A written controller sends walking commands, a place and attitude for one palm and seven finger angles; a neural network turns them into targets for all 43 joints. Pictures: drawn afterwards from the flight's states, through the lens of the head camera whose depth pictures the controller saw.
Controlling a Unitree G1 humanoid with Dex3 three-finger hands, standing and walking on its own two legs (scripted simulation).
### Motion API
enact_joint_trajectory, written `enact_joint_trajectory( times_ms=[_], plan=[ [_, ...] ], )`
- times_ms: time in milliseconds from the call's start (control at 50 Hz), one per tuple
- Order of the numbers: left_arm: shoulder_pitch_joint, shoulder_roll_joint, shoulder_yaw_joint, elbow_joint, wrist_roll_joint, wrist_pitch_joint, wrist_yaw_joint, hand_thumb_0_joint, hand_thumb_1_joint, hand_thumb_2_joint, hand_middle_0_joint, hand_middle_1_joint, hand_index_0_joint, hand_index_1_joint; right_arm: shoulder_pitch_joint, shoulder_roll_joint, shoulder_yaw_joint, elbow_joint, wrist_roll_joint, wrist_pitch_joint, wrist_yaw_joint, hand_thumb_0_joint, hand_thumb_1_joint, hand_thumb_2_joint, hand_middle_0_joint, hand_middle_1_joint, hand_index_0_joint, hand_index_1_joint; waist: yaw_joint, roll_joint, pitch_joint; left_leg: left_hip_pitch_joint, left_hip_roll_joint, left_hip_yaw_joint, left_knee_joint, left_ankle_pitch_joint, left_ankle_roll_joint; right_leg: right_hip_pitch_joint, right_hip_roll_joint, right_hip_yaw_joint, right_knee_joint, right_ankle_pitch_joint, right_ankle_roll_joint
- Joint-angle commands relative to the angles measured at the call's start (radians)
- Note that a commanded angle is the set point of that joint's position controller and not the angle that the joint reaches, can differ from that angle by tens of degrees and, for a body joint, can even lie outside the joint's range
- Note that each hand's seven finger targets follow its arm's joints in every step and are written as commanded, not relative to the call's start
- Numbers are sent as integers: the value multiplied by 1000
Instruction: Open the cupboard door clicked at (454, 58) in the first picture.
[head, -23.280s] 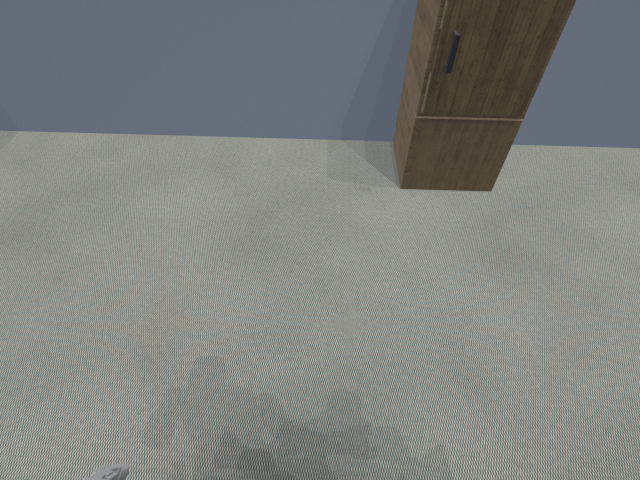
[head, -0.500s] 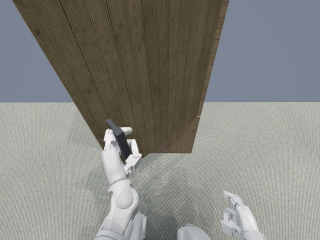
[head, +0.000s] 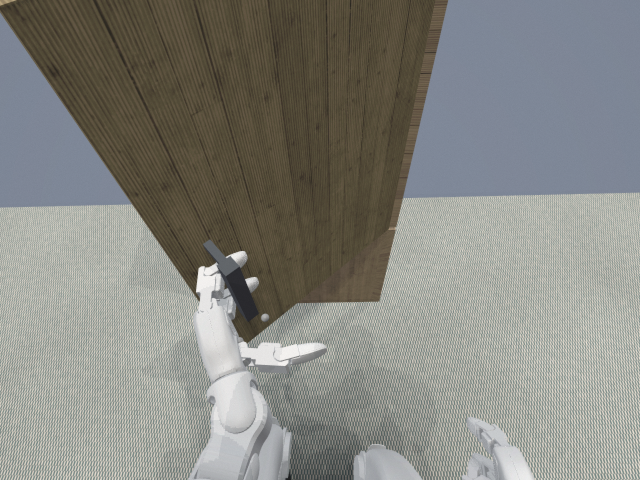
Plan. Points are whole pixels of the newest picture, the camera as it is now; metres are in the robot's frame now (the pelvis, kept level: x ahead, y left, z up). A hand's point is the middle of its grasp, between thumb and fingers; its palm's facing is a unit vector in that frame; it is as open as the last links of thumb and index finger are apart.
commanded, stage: open thumb and fingers to let go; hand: left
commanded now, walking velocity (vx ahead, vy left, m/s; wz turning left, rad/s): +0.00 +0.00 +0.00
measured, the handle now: (231, 282) +0.35 +0.13 +0.03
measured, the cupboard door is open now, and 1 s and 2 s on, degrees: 41 43 43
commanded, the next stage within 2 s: slide the hand sideways off the handle in 0.16 s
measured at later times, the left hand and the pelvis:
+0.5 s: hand (255, 348) +0.27 +0.09 +0.02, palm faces -0.08 -1.00 +0.03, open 16.2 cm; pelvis -0.01 +0.03 -0.01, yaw -1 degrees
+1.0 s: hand (229, 377) +0.24 +0.11 +0.02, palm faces -0.01 -1.00 +0.02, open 16.1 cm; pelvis +0.00 +0.04 -0.01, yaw -2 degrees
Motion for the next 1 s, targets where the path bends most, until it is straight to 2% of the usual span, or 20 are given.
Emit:
enact_joint_trajectory(
  times_ms=[0, 40, 100, 120, 240, 260, 280, 320, 340, 380, 400, 440, 520, 580, 600, 740, 880, 920, 960, 980],
  plan=[
    [-138, -1, 7, -145, 21, -42, 25, 0, -500, 300, -200, -600, -200, -600, -42, -78, -15, -149, 4, -50, -2, 0, -900, -900, 200, 300, 200, 300, -20, -135, -247, 182, -16, -18, -49, 144, 46, 184, -79, 178, -280, 509, 127],
    [-149, -22, -11, -151, 26, -47, 32, 0, -500, 300, -183, -500, -183, -500, -52, -76, -13, -153, 3, -50, 0, 0, -900, -900, 200, 300, 200, 300, -16, -95, -266, 216, -17, -14, -55, 146, 47, 155, -70, 155, -270, 479, 119],
    [-157, -31, -11, -138, 25, -39, 42, 0, -500, 300, -158, -350, -158, -350, -54, -77, -9, -161, 3, -51, -1, 0, -900, -900, 200, 300, 200, 300, -14, -110, -265, 240, -14, -20, -66, 152, 50, 136, -53, 123, -263, 443, 109],
    [-168, -48, -23, -139, 26, -38, 46, 0, -500, 300, -150, -300, -150, -300, -64, -75, -7, -160, 2, -51, 0, 0, -900, -900, 200, 300, 200, 300, -14, -86, -271, 258, -15, -16, -67, 158, 51, 119, -50, 114, -259, 438, 107],
    [-200, -77, -43, -131, 29, -17, 57, 0, -500, 300, -150, -300, -150, -300, -74, -74, -1, -168, 2, -48, 5, 0, -900, -900, 200, 300, 200, 300, -19, -81, -251, 283, -12, -21, -78, 156, 51, 82, -34, 82, -255, 374, 94],
    [-186, 40, -259, -152, 136, -65, -144, 0, -500, 300, -150, -300, -150, -300, -9, -121, -7, -166, 10, -32, 14, 0, -900, -900, 200, 300, 200, 300, -124, -118, -198, 255, -11, -20, -38, 138, 67, 42, -48, 119, -242, 429, 112],
    [-227, 83, -208, -205, 93, -115, -249, 0, -500, 300, -150, -300, -150, -300, -26, -108, -15, -185, 15, -24, 16, 0, -900, -900, 200, 300, 200, 300, -85, -86, -247, 233, -14, -23, -22, 141, 72, 72, -59, 139, -228, 465, 106],
    [-227, 121, -212, -275, 37, -163, -405, 0, -500, 300, -150, -300, -150, -300, -18, -116, -19, -211, 31, -14, 14, 0, -900, -900, 200, 300, 200, 300, -79, -29, -307, 273, -16, -24, -11, 166, 77, 74, -53, 137, -203, 481, 92],
    [-181, 108, -210, -276, -11, -168, -460, 0, -500, 300, -150, -300, -150, -300, -24, -116, -17, -225, 42, -13, 12, 0, -900, -900, 200, 300, 200, 300, -72, -30, -302, 287, -13, -28, -16, 160, 76, 66, -50, 138, -209, 463, 90],
    [-149, 50, -210, -285, -114, -145, -501, 0, -500, 300, -150, -300, -150, -300, -36, -117, -11, -255, 63, -13, 10, 0, -900, -900, 200, 300, 200, 300, -58, -6, -266, 326, -9, -34, -45, 127, 71, 25, -34, 108, -229, 349, 76],
    [-154, 30, -202, -288, -150, -125, -497, 0, -500, 300, -150, -300, -150, -300, -37, -120, -11, -262, 69, -12, 10, 0, -900, -900, 200, 300, 200, 300, -53, -2, -256, 341, -6, -42, -56, 126, 70, 8, -26, 91, -227, 313, 69],
    [-91, 54, -148, -270, -173, -100, -460, 0, -500, 300, -150, -300, -150, -300, -38, -127, -14, -270, 69, -4, 9, 0, -900, -900, 200, 300, 200, 300, -38, -71, -241, 324, -1, -48, -66, 116, 67, 6, -19, 77, -225, 287, 74],
    [-37, 103, -115, -317, -97, -93, -371, 0, -500, 300, -150, -300, -150, -300, -38, -130, -18, -288, 59, 13, 19, 0, -900, -900, 200, 300, 200, 300, -6, -28, -290, 342, -2, -49, -69, 147, 60, -16, -19, 63, -182, 283, 69],
    [13, 98, -120, -320, -67, -85, -335, 0, -500, 300, -150, -300, -150, -300, -40, -125, -13, -299, 56, 26, 26, 0, -900, -900, 200, 300, 200, 300, -8, -54, -257, 317, -4, -46, -77, 118, 60, -13, -17, 62, -187, 257, 69],
    [38, 127, -95, -330, -55, -84, -327, 0, -500, 300, -150, -300, -150, -300, -33, -128, -16, -304, 55, 30, 25, 0, -900, -900, 200, 300, 200, 300, 5, -55, -270, 313, -4, -51, -80, 133, 57, -1, -14, 60, -176, 263, 64],
    [137, 125, -98, -370, -65, -93, -347, 0, -500, 300, -150, -300, -150, -300, -41, -118, -7, -326, 59, 44, 19, 0, -900, -900, 200, 300, 200, 300, 2, -56, -216, 302, -2, -43, -88, 110, 56, -2, -10, 62, -188, 252, 67],
    [212, 154, -72, -424, -100, -107, -392, 0, -500, 300, -150, -300, -150, -300, -42, -117, -6, -331, 62, 35, 11, 0, -900, -900, 200, 300, 200, 300, 2, -40, -214, 301, -2, -44, -82, 125, 56, 3, -6, 60, -181, 274, 68],
    [233, 170, -62, -478, -107, -122, -401, 0, -500, 300, -150, -300, -150, -300, -44, -115, -7, -335, 60, 29, 10, 0, -900, -900, 200, 300, 200, 300, 13, -11, -254, 317, -3, -44, -73, 154, 55, 8, -6, 63, -166, 297, 67],
    [280, 167, -62, -480, -117, -125, -413, 0, -500, 300, -150, -300, -150, -300, -43, -114, -7, -341, 63, 25, 7, 0, -900, -900, 200, 300, 200, 300, 3, -50, -224, 295, -3, -43, -68, 148, 58, 14, -4, 61, -170, 304, 71],
    [266, 178, -60, -506, -119, -132, -420, 0, -500, 300, -150, -300, -150, -300, -44, -112, -8, -339, 62, 20, 6, 0, -900, -900, 200, 300, 200, 300, 1, -35, -230, 288, -5, -41, -59, 150, 59, 16, -6, 67, -169, 312, 72]
  ],
)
